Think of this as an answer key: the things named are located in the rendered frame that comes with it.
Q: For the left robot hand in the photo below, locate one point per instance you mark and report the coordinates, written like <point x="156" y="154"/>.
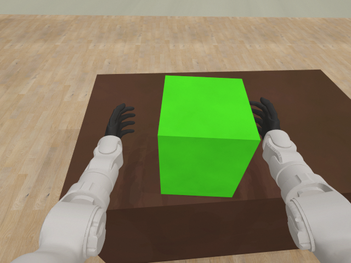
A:
<point x="115" y="124"/>

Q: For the left robot upper arm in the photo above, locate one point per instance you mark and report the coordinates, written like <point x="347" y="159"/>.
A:
<point x="72" y="233"/>

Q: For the pedestal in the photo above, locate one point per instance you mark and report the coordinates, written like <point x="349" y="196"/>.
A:
<point x="144" y="226"/>

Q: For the left robot forearm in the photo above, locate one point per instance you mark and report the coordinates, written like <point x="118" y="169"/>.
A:
<point x="97" y="181"/>

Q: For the right robot hand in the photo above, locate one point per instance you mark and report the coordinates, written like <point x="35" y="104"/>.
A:
<point x="269" y="117"/>

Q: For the carton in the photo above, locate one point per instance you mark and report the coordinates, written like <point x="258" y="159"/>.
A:
<point x="207" y="136"/>

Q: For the right robot forearm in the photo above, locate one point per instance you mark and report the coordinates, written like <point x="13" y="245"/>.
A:
<point x="287" y="167"/>

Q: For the right robot upper arm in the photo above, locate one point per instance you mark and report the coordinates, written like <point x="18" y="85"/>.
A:
<point x="321" y="223"/>

